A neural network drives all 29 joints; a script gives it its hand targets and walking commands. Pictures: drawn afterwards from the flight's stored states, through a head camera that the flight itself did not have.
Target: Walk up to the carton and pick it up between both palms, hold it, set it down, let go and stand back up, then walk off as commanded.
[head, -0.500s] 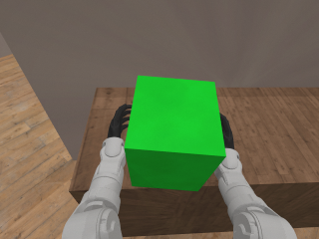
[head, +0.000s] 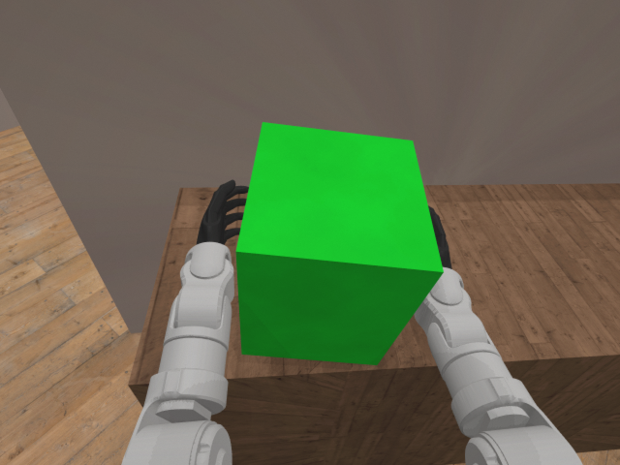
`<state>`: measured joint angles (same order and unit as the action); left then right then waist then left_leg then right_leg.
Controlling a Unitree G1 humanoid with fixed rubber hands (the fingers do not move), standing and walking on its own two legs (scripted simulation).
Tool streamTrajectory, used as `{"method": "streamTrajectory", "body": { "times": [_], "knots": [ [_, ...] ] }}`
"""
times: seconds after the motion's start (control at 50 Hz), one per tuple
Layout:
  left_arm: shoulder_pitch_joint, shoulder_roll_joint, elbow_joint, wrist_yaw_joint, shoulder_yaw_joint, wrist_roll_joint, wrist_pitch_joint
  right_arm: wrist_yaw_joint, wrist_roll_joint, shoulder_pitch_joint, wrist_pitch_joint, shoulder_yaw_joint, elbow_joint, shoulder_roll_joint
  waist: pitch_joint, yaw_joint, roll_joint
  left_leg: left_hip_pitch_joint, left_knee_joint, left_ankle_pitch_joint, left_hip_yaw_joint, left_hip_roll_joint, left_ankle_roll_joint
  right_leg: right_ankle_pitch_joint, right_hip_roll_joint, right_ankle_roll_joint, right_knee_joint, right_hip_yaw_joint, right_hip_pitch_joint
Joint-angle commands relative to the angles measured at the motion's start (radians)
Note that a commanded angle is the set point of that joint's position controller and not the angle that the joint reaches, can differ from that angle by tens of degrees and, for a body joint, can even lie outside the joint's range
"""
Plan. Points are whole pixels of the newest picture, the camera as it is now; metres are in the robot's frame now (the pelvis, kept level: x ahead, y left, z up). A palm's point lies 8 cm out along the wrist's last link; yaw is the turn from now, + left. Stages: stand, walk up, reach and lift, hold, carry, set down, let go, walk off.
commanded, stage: reach and lift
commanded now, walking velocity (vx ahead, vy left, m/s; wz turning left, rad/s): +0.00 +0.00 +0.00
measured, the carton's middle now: (323, 251) +0.39 -0.01 +0.10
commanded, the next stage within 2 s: hold in 1.76 s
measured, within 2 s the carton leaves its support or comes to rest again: neither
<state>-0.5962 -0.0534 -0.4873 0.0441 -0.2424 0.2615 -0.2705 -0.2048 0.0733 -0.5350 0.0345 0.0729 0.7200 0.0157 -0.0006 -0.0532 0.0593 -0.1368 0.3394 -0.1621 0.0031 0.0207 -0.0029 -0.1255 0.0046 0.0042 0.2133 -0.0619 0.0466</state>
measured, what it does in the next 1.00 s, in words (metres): stands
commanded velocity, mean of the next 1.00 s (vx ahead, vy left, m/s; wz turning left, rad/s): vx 0.00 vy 0.00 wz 0.00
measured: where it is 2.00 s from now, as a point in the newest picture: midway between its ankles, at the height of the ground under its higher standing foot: outside the picture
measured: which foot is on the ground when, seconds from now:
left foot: down 0.00-1.00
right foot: down 0.00-1.00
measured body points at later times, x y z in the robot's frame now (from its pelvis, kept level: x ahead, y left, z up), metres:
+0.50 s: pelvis -0.01 +0.00 +0.00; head -0.05 +0.03 +0.45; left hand +0.38 +0.14 +0.18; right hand +0.37 -0.15 +0.15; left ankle +0.01 +0.11 -0.75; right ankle +0.00 -0.12 -0.75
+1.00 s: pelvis -0.02 +0.00 +0.00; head -0.06 +0.03 +0.44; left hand +0.38 +0.15 +0.20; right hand +0.37 -0.15 +0.18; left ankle +0.01 +0.11 -0.75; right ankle +0.00 -0.12 -0.75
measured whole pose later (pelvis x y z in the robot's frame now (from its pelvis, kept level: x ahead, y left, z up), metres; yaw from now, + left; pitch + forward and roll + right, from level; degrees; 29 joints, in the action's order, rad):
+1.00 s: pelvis -0.02 +0.00 +0.00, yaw +0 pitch -6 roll -1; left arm -0.71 -0.02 -0.29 0.00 -0.32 0.31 -0.68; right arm -0.23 0.21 -0.75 -0.34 0.03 0.65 0.05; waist -0.01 -0.09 0.04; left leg -0.10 0.37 -0.16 0.01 0.01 -0.01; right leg -0.14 0.00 0.01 0.26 -0.05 0.02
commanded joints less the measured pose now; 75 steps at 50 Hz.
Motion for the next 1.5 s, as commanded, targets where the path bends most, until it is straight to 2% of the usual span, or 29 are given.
{"method": "streamTrajectory", "body": {
  "times": [0.0, 0.04, 0.12, 0.16, 0.2, 0.24, 0.34, 0.36, 0.46, 0.52, 0.62, 0.64, 0.7, 0.8, 0.92, 0.98, 1.02, 1.04, 1.06, 1.08, 1.14, 1.22, 1.24, 1.36, 1.44, 1.48],
  "knots": [
    [-0.542, -0.658, 0.17, -0.171, 0.462, -0.055, -0.057, 0.1, 0.011, -0.804, 0.031, -0.391, -0.413, -0.58, -0.383, -0.021, -0.052, 0.224, 0.007, 0.292, -0.026, -0.051, 0.023, 0.304, 0.042, 0.03, 0.029, -0.015, -0.147],
    [-0.557, -0.647, 0.187, -0.178, 0.458, -0.057, -0.096, 0.1, 0.032, -0.838, 0.014, -0.37, -0.416, -0.561, -0.351, -0.023, -0.071, 0.241, 0.004, 0.274, -0.026, -0.043, 0.025, 0.233, 0.045, 0.026, 0.023, -0.025, -0.118],
    [-0.581, -0.654, 0.223, -0.173, 0.479, -0.065, -0.153, 0.105, 0.061, -0.892, -0.013, -0.365, -0.441, -0.541, -0.364, -0.025, -0.096, 0.302, 0.018, 0.313, -0.02, -0.032, 0.037, 0.176, 0.061, 0.018, 0.019, -0.041, -0.062],
    [-0.611, -0.652, 0.217, -0.169, 0.473, -0.067, -0.174, 0.109, 0.07, -0.93, -0.023, -0.35, -0.433, -0.521, -0.366, -0.027, -0.112, 0.314, 0.02, 0.291, -0.023, -0.03, 0.041, 0.126, 0.065, 0.01, 0.012, -0.047, -0.04],
    [-0.612, -0.66, 0.221, -0.162, 0.486, -0.082, -0.193, 0.109, 0.083, -0.97, -0.036, -0.362, -0.46, -0.53, -0.395, -0.022, -0.105, 0.322, 0.029, 0.316, -0.016, -0.026, 0.038, 0.132, 0.068, 0.009, 0.014, -0.045, -0.037],
    [-0.623, -0.656, 0.206, -0.156, 0.474, -0.081, -0.21, 0.111, 0.09, -1.002, -0.052, -0.349, -0.462, -0.53, -0.404, -0.024, -0.103, 0.311, 0.024, 0.279, -0.015, -0.025, 0.032, 0.098, 0.067, 0.007, 0.01, -0.043, -0.028],
    [-0.644, -0.657, 0.247, -0.151, 0.476, -0.1, -0.25, 0.107, 0.114, -1.008, -0.106, -0.348, -0.462, -0.527, -0.449, -0.046, -0.091, 0.301, 0.025, 0.278, -0.009, -0.026, 0.025, 0.134, 0.069, 0.009, 0.023, -0.033, -0.055],
    [-0.646, -0.663, 0.262, -0.15, 0.484, -0.108, -0.259, 0.106, 0.13, -1.035, -0.113, -0.362, -0.489, -0.532, -0.458, -0.043, -0.091, 0.299, 0.028, 0.297, -0.008, -0.026, 0.024, 0.155, 0.071, 0.011, 0.028, -0.029, -0.064],
    [-0.66, -0.632, 0.249, -0.159, 0.431, -0.094, -0.303, 0.1, 0.14, -1.059, -0.167, -0.338, -0.473, -0.534, -0.411, -0.049, -0.082, 0.241, 0.011, 0.228, -0.009, -0.039, 0.003, 0.153, 0.06, 0.021, 0.027, -0.013, -0.087],
    [-0.667, -0.608, 0.251, -0.17, 0.394, -0.081, -0.316, 0.097, 0.151, -1.043, -0.195, -0.336, -0.449, -0.546, -0.388, -0.044, -0.063, 0.219, 0.002, 0.209, -0.009, -0.047, -0.007, 0.18, 0.054, 0.03, 0.034, -0.004, -0.107],
    [-0.691, -0.581, 0.279, -0.18, 0.396, -0.096, -0.325, 0.082, 0.184, -1.063, -0.222, -0.37, -0.495, -0.576, -0.439, -0.046, -0.066, 0.199, 0.01, 0.212, -0.012, -0.065, -0.009, 0.282, 0.043, 0.05, 0.055, 0.004, -0.151],
    [-0.699, -0.565, 0.263, -0.185, 0.379, -0.091, -0.327, 0.078, 0.179, -1.072, -0.229, -0.363, -0.483, -0.58, -0.412, -0.044, -0.059, 0.182, 0.001, 0.174, -0.016, -0.069, -0.014, 0.265, 0.037, 0.054, 0.051, 0.006, -0.143],
    [-0.731, -0.572, 0.302, -0.188, 0.383, -0.09, -0.33, 0.076, 0.197, -1.051, -0.245, -0.373, -0.469, -0.586, -0.42, -0.041, -0.066, 0.187, -0.003, 0.18, -0.011, -0.066, -0.009, 0.263, 0.042, 0.055, 0.058, 0.003, -0.144],
    [-0.748, -0.569, 0.289, -0.191, 0.385, -0.105, -0.339, 0.072, 0.208, -1.083, -0.261, -0.379, -0.486, -0.595, -0.422, -0.037, -0.053, 0.2, -0.002, 0.174, -0.011, -0.064, -0.012, 0.213, 0.051, 0.054, 0.048, -0.004, -0.123],
    [-0.794, -0.601, 0.301, -0.174, 0.426, -0.132, -0.342, 0.077, 0.217, -1.119, -0.271, -0.363, -0.486, -0.578, -0.447, -0.056, -0.096, 0.228, 0.01, 0.205, 0.002, -0.052, 0.009, 0.159, 0.063, 0.036, 0.044, -0.01, -0.078],
    [-0.798, -0.605, 0.299, -0.17, 0.43, -0.138, -0.346, 0.08, 0.212, -1.104, -0.282, -0.341, -0.457, -0.556, -0.438, -0.069, -0.101, 0.237, 0.008, 0.218, 0.008, -0.042, 0.019, 0.15, 0.069, 0.029, 0.042, -0.015, -0.071],
    [-0.802, -0.597, 0.272, -0.169, 0.407, -0.124, -0.354, 0.087, 0.213, -1.115, -0.289, -0.332, -0.434, -0.55, -0.411, -0.058, -0.099, 0.229, 0.002, 0.192, 0.007, -0.04, 0.018, 0.109, 0.068, 0.025, 0.034, -0.014, -0.054],
    [-0.816, -0.601, 0.265, -0.167, 0.41, -0.129, -0.355, 0.089, 0.208, -1.112, -0.293, -0.314, -0.414, -0.536, -0.392, -0.071, -0.115, 0.223, -0.003, 0.184, 0.011, -0.036, 0.027, 0.092, 0.069, 0.021, 0.032, -0.015, -0.048],
    [-0.822, -0.6, 0.265, -0.167, 0.405, -0.131, -0.356, 0.092, 0.207, -1.109, -0.296, -0.308, -0.401, -0.537, -0.399, -0.068, -0.109, 0.224, -0.003, 0.187, 0.009, -0.035, 0.026, 0.091, 0.069, 0.021, 0.032, -0.016, -0.049],
    [-0.827, -0.607, 0.273, -0.166, 0.416, -0.136, -0.357, 0.092, 0.212, -1.118, -0.293, -0.305, -0.408, -0.532, -0.415, -0.074, -0.121, 0.233, -0.002, 0.202, 0.014, -0.031, 0.032, 0.103, 0.068, 0.019, 0.034, -0.017, -0.052],
    [-0.824, -0.605, 0.292, -0.157, 0.414, -0.142, -0.356, 0.091, 0.238, -1.129, -0.297, -0.339, -0.436, -0.551, -0.463, -0.058, -0.113, 0.259, 0.019, 0.271, 0.015, -0.037, 0.033, 0.158, 0.072, 0.026, 0.041, -0.012, -0.073],
    [-0.825, -0.588, 0.31, -0.158, 0.411, -0.148, -0.359, 0.08, 0.256, -1.129, -0.309, -0.358, -0.459, -0.566, -0.485, -0.056, -0.096, 0.249, 0.026, 0.288, 0.015, -0.047, 0.025, 0.211, 0.067, 0.035, 0.046, -0.004, -0.102],
    [-0.824, -0.596, 0.334, -0.157, 0.42, -0.143, -0.358, 0.079, 0.265, -1.121, -0.312, -0.372, -0.468, -0.573, -0.494, -0.054, -0.108, 0.255, 0.031, 0.312, 0.016, -0.047, 0.029, 0.232, 0.068, 0.036, 0.052, -0.004, -0.111],
    [-0.815, -0.56, 0.316, -0.173, 0.391, -0.124, -0.375, 0.062, 0.276, -1.112, -0.34, -0.382, -0.47, -0.576, -0.431, -0.051, -0.076, 0.217, 0.015, 0.268, 0.009, -0.06, 0.019, 0.265, 0.06, 0.049, 0.05, 0.001, -0.134],
    [-0.815, -0.554, 0.359, -0.178, 0.403, -0.138, -0.378, 0.05, 0.302, -1.106, -0.347, -0.409, -0.519, -0.591, -0.471, -0.047, -0.074, 0.227, 0.027, 0.297, 0.007, -0.069, 0.023, 0.347, 0.055, 0.058, 0.062, 0.009, -0.16],
    [-0.826, -0.537, 0.333, -0.182, 0.386, -0.13, -0.384, 0.047, 0.293, -1.109, -0.357, -0.396, -0.494, -0.586, -0.422, -0.045, -0.075, 0.204, 0.013, 0.251, 0.005, -0.072, 0.019, 0.297, 0.052, 0.058, 0.052, 0.007, -0.14]
  ]
}}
